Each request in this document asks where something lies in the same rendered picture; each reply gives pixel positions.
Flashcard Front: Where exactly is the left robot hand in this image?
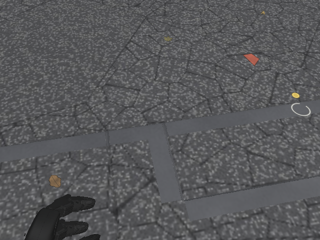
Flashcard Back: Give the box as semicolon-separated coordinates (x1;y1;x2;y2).
24;194;101;240

